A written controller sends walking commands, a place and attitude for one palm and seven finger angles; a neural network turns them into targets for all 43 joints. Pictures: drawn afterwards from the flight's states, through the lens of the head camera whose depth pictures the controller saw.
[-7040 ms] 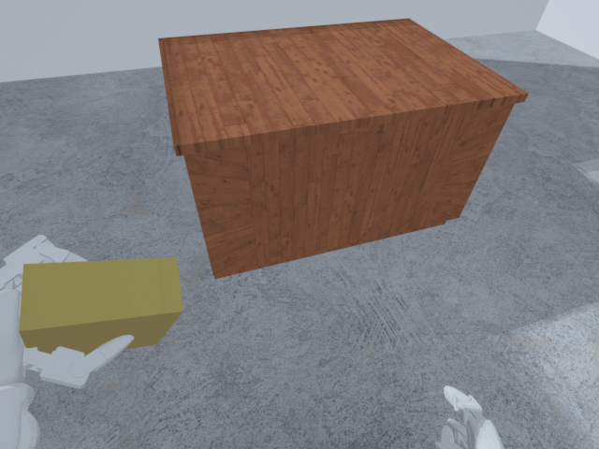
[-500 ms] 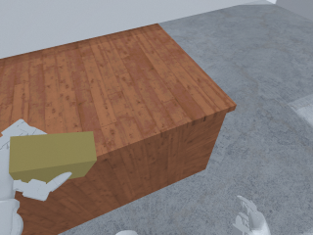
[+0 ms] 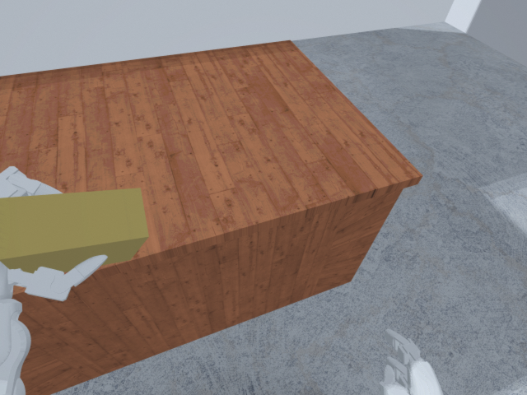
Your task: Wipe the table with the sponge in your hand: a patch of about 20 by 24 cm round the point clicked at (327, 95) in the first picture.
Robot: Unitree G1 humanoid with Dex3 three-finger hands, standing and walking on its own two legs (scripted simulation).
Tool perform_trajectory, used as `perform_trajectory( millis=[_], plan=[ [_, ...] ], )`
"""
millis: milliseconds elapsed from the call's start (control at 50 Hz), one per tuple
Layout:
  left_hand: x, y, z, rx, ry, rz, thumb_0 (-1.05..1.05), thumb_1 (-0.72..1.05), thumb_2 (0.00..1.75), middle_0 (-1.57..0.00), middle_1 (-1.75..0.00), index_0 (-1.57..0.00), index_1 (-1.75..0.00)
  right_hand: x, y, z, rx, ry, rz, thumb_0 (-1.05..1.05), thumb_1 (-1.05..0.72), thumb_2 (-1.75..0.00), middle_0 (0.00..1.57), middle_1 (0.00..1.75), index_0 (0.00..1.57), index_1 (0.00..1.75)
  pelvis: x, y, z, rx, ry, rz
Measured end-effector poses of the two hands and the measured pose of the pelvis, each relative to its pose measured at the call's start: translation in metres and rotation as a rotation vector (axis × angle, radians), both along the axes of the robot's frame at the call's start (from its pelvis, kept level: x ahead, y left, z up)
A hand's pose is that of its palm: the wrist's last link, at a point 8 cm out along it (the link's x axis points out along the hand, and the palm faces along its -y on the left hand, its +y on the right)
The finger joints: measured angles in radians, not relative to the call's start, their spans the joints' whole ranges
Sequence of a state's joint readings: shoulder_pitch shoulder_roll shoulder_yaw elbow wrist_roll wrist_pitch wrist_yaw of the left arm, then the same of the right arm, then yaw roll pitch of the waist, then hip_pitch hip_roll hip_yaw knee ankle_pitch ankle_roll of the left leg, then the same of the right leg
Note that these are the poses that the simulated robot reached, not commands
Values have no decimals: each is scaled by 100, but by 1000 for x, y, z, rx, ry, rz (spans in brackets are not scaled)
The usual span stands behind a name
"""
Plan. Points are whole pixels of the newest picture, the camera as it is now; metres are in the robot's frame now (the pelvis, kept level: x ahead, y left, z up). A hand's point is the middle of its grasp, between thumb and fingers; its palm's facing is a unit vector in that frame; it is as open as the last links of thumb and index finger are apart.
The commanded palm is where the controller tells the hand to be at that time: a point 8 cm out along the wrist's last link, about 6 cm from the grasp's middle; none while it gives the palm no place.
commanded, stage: come to a stop and stand still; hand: left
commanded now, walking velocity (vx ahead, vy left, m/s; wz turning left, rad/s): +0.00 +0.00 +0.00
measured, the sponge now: (98, 233) +0.25 +0.23 +0.16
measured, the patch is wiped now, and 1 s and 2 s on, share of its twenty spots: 0.00 0.00 0.00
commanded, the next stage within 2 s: look again from close up in 1.22 s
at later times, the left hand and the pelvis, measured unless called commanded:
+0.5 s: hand out of the picture +0.18 +0.32 +0.16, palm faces +0.42 -0.84 -0.36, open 9.7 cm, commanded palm +0.13 +0.35 +0.18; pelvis -0.02 +0.07 +0.01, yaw +2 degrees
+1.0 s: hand out of the picture +0.12 +0.34 +0.17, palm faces +0.48 -0.79 -0.39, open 9.7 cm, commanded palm +0.06 +0.37 +0.18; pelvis -0.06 +0.07 +0.00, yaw +8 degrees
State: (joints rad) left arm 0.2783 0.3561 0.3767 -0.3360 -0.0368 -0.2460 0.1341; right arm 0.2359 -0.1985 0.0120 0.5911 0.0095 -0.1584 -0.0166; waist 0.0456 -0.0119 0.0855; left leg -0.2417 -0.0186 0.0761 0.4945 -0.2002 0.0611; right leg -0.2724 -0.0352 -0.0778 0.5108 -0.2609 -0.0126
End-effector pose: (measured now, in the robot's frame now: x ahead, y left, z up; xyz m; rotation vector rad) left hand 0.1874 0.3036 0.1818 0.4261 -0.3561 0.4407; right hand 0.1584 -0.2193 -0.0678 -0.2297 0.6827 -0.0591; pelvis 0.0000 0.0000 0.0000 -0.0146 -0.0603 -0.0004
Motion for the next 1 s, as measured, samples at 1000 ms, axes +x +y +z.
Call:
perform_trajectory(
  millis=[1000],
  plan=[
    [-108,76,-2,42,79,32,-1,-45,100,-80,-135,-79,-134,-25,96,9,-29,19,141,1,-90,-90,20,30,21,30,-58,72,1,-40,-11,130]
  ],
)
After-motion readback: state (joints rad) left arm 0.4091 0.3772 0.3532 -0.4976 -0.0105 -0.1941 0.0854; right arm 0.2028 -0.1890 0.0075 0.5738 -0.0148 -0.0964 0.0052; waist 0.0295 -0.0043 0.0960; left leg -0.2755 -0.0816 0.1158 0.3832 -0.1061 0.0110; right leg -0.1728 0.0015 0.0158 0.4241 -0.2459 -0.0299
